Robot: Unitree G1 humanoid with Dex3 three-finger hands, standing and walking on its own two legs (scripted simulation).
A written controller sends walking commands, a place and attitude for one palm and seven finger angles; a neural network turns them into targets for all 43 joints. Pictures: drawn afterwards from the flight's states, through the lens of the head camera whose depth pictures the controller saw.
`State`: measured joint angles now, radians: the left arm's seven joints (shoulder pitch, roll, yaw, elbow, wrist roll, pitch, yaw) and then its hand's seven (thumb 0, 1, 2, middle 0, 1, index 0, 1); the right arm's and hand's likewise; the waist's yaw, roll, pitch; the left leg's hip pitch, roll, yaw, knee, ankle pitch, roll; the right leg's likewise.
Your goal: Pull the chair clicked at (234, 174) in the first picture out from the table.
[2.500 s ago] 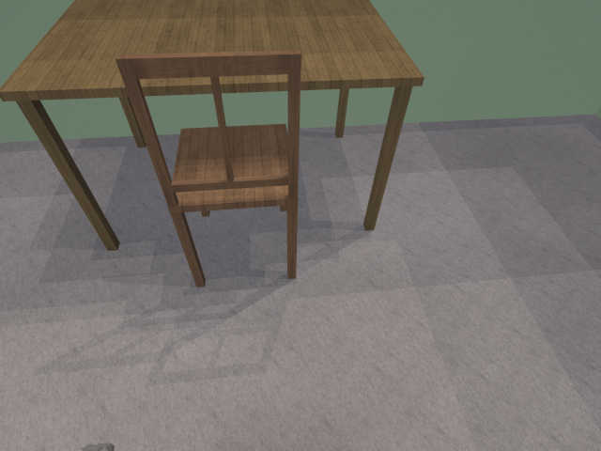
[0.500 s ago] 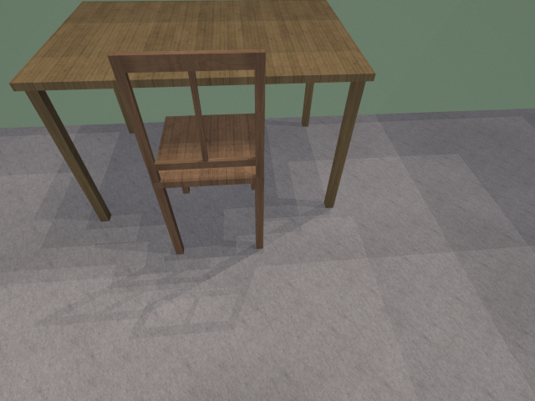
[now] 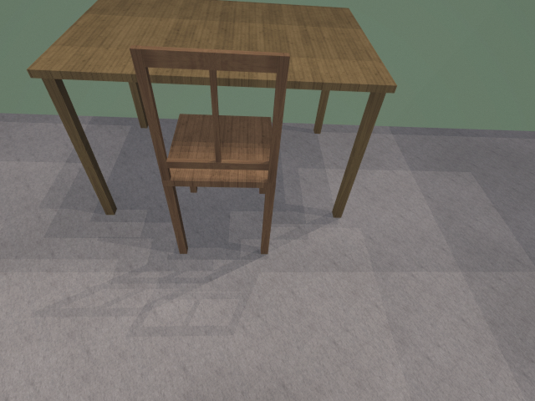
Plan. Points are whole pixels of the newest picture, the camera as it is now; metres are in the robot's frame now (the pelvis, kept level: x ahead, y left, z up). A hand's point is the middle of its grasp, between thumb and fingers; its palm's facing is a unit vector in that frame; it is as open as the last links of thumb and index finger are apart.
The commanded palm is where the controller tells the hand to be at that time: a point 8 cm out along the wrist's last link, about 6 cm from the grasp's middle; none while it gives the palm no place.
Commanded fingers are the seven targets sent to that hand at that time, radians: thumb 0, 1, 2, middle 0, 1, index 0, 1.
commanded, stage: take the last steps up to it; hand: left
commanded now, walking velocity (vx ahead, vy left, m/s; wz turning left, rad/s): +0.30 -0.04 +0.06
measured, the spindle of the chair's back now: (215, 120) +0.86 +0.19 -0.07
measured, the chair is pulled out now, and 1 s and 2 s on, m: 0.00 0.00 0.00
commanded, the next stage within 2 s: come to a stop and stand still in 1.02 s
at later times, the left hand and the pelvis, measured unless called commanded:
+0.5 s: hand out of the picture +0.01 +0.11 -0.16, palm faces +0.20 -0.97 -0.12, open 7.3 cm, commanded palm none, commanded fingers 0.00 0.90 0.90 -0.20 -0.30 -0.20 -0.30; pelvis +0.15 -0.01 +0.00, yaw +4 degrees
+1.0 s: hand (196, 286) +0.37 +0.16 -0.16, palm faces +0.08 -0.97 -0.22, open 7.3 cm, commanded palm none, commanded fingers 0.00 0.90 0.90 -0.20 -0.30 -0.20 -0.30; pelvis +0.31 -0.03 -0.01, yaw +3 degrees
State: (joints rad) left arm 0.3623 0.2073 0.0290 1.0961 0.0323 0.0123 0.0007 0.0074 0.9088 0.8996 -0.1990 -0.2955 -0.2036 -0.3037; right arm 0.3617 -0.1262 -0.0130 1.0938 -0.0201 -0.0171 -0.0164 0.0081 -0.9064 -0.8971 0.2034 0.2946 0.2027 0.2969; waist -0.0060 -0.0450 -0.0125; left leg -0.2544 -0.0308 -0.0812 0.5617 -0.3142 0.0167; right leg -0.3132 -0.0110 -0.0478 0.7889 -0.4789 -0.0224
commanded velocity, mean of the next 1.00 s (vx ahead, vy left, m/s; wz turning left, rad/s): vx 0.27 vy -0.04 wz -0.01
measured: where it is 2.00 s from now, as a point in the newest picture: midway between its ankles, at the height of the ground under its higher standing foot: (270, 372)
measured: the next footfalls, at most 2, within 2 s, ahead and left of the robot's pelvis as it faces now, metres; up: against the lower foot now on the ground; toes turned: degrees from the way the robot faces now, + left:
left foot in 0.54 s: +0.30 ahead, +0.11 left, +0.00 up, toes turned +11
right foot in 0.94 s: +0.40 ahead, -0.13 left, +0.00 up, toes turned -3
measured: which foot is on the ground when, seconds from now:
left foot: down 0.00-0.12, up 0.14-0.52, down 0.54-0.94, up 0.96-1.00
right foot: down 0.00-0.54, up 0.56-0.92, down 0.94-1.00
